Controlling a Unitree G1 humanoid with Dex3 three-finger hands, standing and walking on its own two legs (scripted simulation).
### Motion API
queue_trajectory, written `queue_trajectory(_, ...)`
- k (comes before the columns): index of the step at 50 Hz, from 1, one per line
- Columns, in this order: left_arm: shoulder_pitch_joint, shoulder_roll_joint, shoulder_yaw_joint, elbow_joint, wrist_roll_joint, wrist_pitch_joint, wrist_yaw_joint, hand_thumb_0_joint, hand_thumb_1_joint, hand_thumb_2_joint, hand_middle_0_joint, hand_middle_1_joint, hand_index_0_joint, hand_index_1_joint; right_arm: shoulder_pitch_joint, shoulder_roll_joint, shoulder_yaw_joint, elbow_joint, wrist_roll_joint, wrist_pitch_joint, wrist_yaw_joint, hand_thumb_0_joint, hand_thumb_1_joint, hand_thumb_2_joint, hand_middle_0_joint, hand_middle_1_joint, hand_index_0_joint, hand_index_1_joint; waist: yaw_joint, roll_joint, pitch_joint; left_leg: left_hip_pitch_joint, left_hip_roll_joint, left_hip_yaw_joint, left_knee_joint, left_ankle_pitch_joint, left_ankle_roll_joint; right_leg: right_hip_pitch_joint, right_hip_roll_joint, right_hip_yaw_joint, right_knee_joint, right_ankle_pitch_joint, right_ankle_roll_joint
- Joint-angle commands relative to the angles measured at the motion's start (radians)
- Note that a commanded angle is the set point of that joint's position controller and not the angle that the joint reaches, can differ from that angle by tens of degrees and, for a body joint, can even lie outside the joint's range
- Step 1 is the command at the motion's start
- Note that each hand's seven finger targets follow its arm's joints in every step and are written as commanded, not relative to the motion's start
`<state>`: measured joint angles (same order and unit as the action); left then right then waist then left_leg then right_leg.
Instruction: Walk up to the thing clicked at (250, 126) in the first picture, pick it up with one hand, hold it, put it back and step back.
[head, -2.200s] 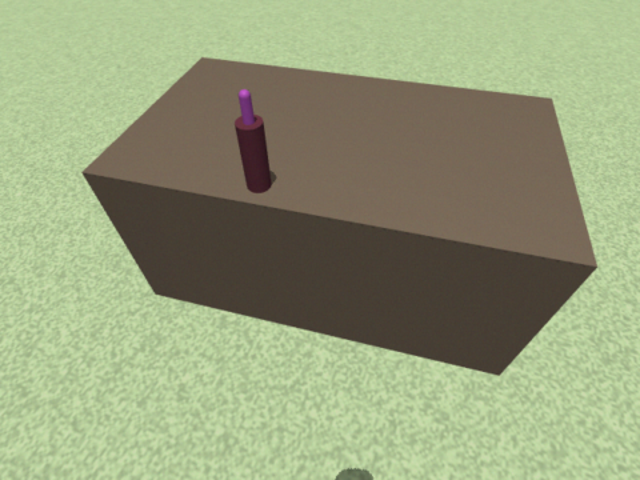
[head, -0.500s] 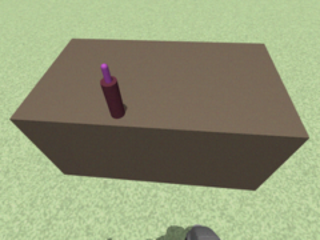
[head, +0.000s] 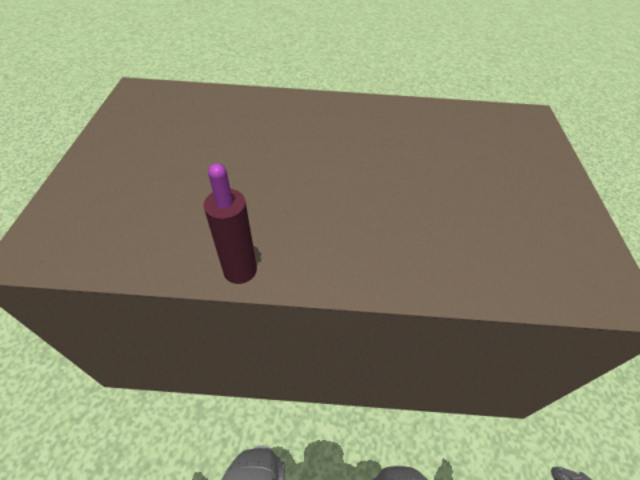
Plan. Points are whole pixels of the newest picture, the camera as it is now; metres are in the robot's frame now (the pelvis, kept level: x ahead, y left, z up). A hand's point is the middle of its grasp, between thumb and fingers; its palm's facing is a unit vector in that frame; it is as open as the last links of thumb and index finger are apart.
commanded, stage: walk up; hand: left
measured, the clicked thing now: (229, 226) +0.47 +0.19 -0.02
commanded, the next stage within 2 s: stand in 1.52 s
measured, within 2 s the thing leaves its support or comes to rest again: neither
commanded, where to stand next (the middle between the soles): +0.09 -0.02 m, yaw +0 degrees
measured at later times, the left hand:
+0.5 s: hand (136, 474) +0.13 +0.27 -0.14, palm faces -0.06 -0.93 -0.36, open 7.4 cm
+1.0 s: hand (156, 468) +0.14 +0.24 -0.12, palm faces -0.03 -0.95 -0.31, open 7.4 cm
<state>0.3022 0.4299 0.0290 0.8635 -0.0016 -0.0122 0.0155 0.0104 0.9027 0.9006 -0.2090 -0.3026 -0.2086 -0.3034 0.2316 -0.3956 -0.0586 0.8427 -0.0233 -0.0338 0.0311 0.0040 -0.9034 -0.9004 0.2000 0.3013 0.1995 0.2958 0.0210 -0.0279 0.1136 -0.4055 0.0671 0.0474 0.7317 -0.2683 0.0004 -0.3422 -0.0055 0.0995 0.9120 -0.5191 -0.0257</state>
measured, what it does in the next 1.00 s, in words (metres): steps on the spot: right foot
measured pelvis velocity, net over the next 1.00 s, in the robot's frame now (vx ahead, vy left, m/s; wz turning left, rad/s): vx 0.04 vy -0.01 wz -0.03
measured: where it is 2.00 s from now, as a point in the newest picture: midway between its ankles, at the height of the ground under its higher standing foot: outside the picture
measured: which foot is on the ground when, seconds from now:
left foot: down 0.00-1.00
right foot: up 0.00-0.20, down 0.22-1.00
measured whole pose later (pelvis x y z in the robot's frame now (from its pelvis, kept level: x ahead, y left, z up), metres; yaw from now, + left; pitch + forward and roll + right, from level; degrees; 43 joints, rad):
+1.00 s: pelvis +0.04 -0.01 +0.03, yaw -2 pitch -2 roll +0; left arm 0.08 0.34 0.03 1.10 0.01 0.02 -0.03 0.01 0.90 0.90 -0.21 -0.30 -0.21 -0.30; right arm 0.11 -0.37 0.01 1.12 -0.01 -0.03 0.00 0.00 -0.90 -0.90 0.20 0.30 0.20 0.30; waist 0.00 0.00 0.06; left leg -0.20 0.06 0.05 0.40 -0.16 -0.02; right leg -0.13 0.00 -0.04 0.40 -0.23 -0.01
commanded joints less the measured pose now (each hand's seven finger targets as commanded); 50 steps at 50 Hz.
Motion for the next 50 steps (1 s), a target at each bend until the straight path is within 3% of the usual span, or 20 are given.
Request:
queue_trajectory(1,0.051,0.195,0.054,-0.015,-0.008,-0.013,0.009,0.0,0.9,0.9,-0.2,-0.3,-0.2,-0.3,-0.036,-0.283,-0.066,-0.074,0.002,-0.022,-0.039,0.0,-0.9,-0.9,0.2,0.3,0.2,0.3,-0.01,0.246,-0.075,0.118,0.241,-0.299,-0.344,0.004,0.181,-0.124,-0.014,-0.012,0.071,-0.029,-0.009)
queue_trajectory(5,0.026,0.169,0.058,0.012,0.008,-0.007,-0.008,0.0,0.9,0.9,-0.2,-0.3,-0.2,-0.3,-0.018,-0.283,-0.059,-0.06,0.005,-0.018,-0.044,0.0,-0.9,-0.9,0.2,0.3,0.2,0.3,-0.029,0.257,-0.138,0.163,0.237,-0.233,-0.261,0.247,0.2,-0.05,-0.015,-0.103,-0.072,0.014,-0.001)
queue_trajectory(8,0.012,0.154,0.066,0.022,0.018,0.001,-0.013,0.0,0.9,0.9,-0.2,-0.3,-0.2,-0.3,-0.044,-0.282,-0.051,-0.062,0.014,-0.012,-0.049,0.0,-0.9,-0.9,0.2,0.3,0.2,0.3,-0.013,0.226,-0.156,0.129,0.225,-0.209,-0.218,0.27,0.181,0.036,0.003,-0.137,-0.18,0.096,-0.015)
queue_trajectory(9,0.041,0.147,0.07,0.032,0.023,0.001,-0.013,0.0,0.9,0.9,-0.2,-0.3,-0.2,-0.3,-0.067,-0.281,-0.048,-0.065,0.019,-0.007,-0.049,0.0,-0.9,-0.9,0.2,0.3,0.2,0.3,0.01,0.221,-0.169,0.102,0.229,-0.2,-0.184,0.271,0.17,0.094,0.003,-0.146,-0.266,0.163,-0.022)
queue_trajectory(10,0.043,0.16,0.076,0.037,0.03,-0.003,-0.01,0.0,0.9,0.9,-0.2,-0.3,-0.2,-0.3,-0.074,-0.254,-0.038,-0.064,0.024,-0.004,-0.049,0.0,-0.9,-0.9,0.2,0.3,0.2,0.3,0.023,0.17,-0.173,0.077,0.211,-0.18,-0.135,0.274,0.139,0.139,-0.007,-0.116,-0.347,0.222,-0.034)
queue_trajectory(11,0.016,0.213,0.09,0.026,0.041,-0.009,-0.008,0.0,0.9,0.9,-0.2,-0.3,-0.2,-0.3,-0.064,-0.216,-0.028,-0.066,0.032,-0.002,-0.051,0.0,-0.9,-0.9,0.2,0.3,0.2,0.3,0.015,0.037,-0.175,0.025,0.155,-0.131,-0.052,0.228,0.087,0.155,-0.099,0.03,-0.4,0.308,-0.07)
queue_trajectory(12,-0.063,0.259,0.093,-0.003,0.035,-0.012,-0.013,0.0,0.9,0.9,-0.2,-0.3,-0.2,-0.3,-0.078,-0.171,-0.02,-0.063,0.041,0.001,-0.054,0.0,-0.9,-0.9,0.2,0.3,0.2,0.3,-0.017,-0.088,-0.128,0.001,0.024,-0.032,0.016,0.015,0.028,0.066,-0.203,0.213,-0.453,0.327,-0.146)
queue_trajectory(13,-0.134,0.26,0.086,-0.019,0.028,-0.01,-0.019,0.0,0.9,0.9,-0.2,-0.3,-0.2,-0.3,-0.068,-0.188,-0.027,-0.033,0.039,0.006,-0.061,0.0,-0.9,-0.9,0.2,0.3,0.2,0.3,-0.034,-0.118,-0.11,0.098,-0.025,-0.009,0.066,-0.183,0.028,-0.04,-0.267,0.241,-0.453,0.359,-0.215)
queue_trajectory(14,-0.168,0.226,0.072,-0.028,0.025,-0.011,-0.022,0.0,0.9,0.9,-0.2,-0.3,-0.2,-0.3,-0.05,-0.193,-0.027,-0.01,0.033,0.002,-0.058,0.0,-0.9,-0.9,0.2,0.3,0.2,0.3,-0.052,-0.085,-0.11,0.151,-0.025,-0.019,0.029,-0.179,0.033,-0.071,-0.251,0.199,-0.435,0.389,-0.202)
queue_trajectory(16,-0.189,0.197,0.06,-0.019,0.021,-0.005,-0.019,0.0,0.9,0.9,-0.2,-0.3,-0.2,-0.3,-0.041,-0.21,-0.028,0.021,0.031,-0.01,-0.052,0.0,-0.9,-0.9,0.2,0.3,0.2,0.3,-0.058,-0.048,-0.112,0.183,0.019,-0.055,-0.116,0.029,0.049,-0.06,-0.16,0.058,-0.379,0.387,-0.107)
queue_trajectory(18,-0.15,0.17,0.054,0.0,0.017,0.003,-0.023,0.0,0.9,0.9,-0.2,-0.3,-0.2,-0.3,-0.048,-0.248,-0.026,0.035,0.02,-0.023,-0.05,0.0,-0.9,-0.9,0.2,0.3,0.2,0.3,-0.028,-0.009,-0.147,0.169,0.139,-0.224,-0.22,0.049,0.116,-0.026,-0.071,-0.011,-0.29,0.282,-0.039)
queue_trajectory(19,-0.124,0.167,0.055,0.018,0.017,0.006,-0.022,0.0,0.9,0.9,-0.2,-0.3,-0.2,-0.3,-0.07,-0.265,-0.025,0.039,0.022,-0.025,-0.048,0.0,-0.9,-0.9,0.2,0.3,0.2,0.3,-0.006,0.037,-0.155,0.139,0.187,-0.283,-0.243,0.056,0.144,0.025,-0.054,-0.036,-0.258,0.238,-0.031)
queue_trajectory(20,-0.115,0.158,0.054,0.031,0.017,0.006,-0.022,0.0,0.9,0.9,-0.2,-0.3,-0.2,-0.3,-0.094,-0.262,-0.019,0.046,0.019,-0.027,-0.047,0.0,-0.9,-0.9,0.2,0.3,0.2,0.3,0.007,0.047,-0.15,0.105,0.196,-0.288,-0.262,0.079,0.147,0.07,-0.05,-0.041,-0.264,0.239,-0.028)
queue_trajectory(21,-0.114,0.159,0.053,0.04,0.016,0.005,-0.023,0.0,0.9,0.9,-0.2,-0.3,-0.2,-0.3,-0.118,-0.255,-0.013,0.049,0.019,-0.027,-0.047,0.0,-0.9,-0.9,0.2,0.3,0.2,0.3,0.014,0.06,-0.142,0.083,0.174,-0.25,-0.262,0.088,0.125,0.1,-0.059,-0.035,-0.299,0.257,-0.037)
queue_trajectory(23,-0.145,0.172,0.053,0.045,0.013,0.001,-0.027,0.0,0.9,0.9,-0.2,-0.3,-0.2,-0.3,-0.128,-0.233,-0.002,0.069,0.021,-0.027,-0.048,0.0,-0.9,-0.9,0.2,0.3,0.2,0.3,0.0,0.05,-0.142,0.073,0.101,-0.151,-0.238,0.103,0.068,0.132,-0.094,0.013,-0.376,0.321,-0.063)
queue_trajectory(25,-0.179,0.169,0.047,0.051,0.005,0.002,-0.029,0.0,0.9,0.9,-0.2,-0.3,-0.2,-0.3,-0.129,-0.217,0.006,0.093,0.022,-0.028,-0.047,0.0,-0.9,-0.9,0.2,0.3,0.2,0.3,-0.01,0.067,-0.142,0.141,0.069,-0.114,-0.255,0.099,0.044,0.096,-0.111,0.023,-0.4,0.345,-0.067)
queue_trajectory(28,-0.197,0.164,0.042,0.075,0.007,0.004,-0.029,0.0,0.9,0.9,-0.2,-0.3,-0.2,-0.3,-0.141,-0.213,0.011,0.115,0.022,-0.025,-0.044,0.0,-0.9,-0.9,0.2,0.3,0.2,0.3,-0.01,0.059,-0.149,0.159,0.089,-0.125,-0.285,0.101,0.051,0.13,-0.106,0.006,-0.439,0.334,-0.052)
queue_trajectory(33,-0.255,0.16,0.037,0.099,0.008,0.003,-0.03,0.0,0.9,0.9,-0.2,-0.3,-0.2,-0.3,-0.146,-0.197,0.016,0.152,0.023,-0.022,-0.043,0.0,-0.9,-0.9,0.2,0.3,0.2,0.3,-0.025,0.01,-0.14,0.213,0.061,-0.086,-0.314,0.117,0.032,0.126,-0.123,0.018,-0.526,0.33,-0.042)
queue_trajectory(44,-0.286,0.137,0.04,0.157,0.007,0.006,-0.031,0.0,0.9,0.9,-0.2,-0.3,-0.2,-0.3,-0.173,-0.187,0.021,0.205,0.015,-0.018,-0.045,0.0,-0.9,-0.9,0.2,0.3,0.2,0.3,-0.024,0.017,-0.129,0.261,0.067,-0.078,-0.379,0.156,0.018,0.155,-0.119,-0.005,-0.623,0.332,-0.02)
queue_trajectory(50,-0.286,0.132,0.044,0.173,0.007,0.009,-0.032,0.0,0.9,0.9,-0.2,-0.3,-0.2,-0.3,-0.17,-0.181,0.023,0.215,0.015,-0.019,-0.049,0.0,-0.9,-0.9,0.2,0.3,0.2,0.3,-0.021,0.021,-0.135,0.257,0.07,-0.082,-0.4,0.195,0.015,0.19,-0.116,-0.021,-0.621,0.391,-0.011)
